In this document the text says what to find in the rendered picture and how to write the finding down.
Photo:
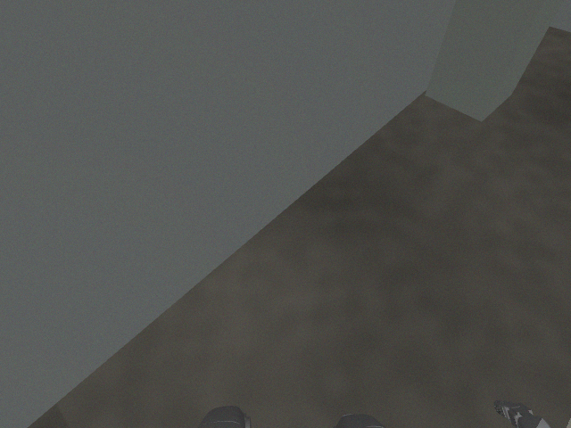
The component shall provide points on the right robot hand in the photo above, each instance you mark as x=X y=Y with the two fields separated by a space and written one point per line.
x=519 y=415

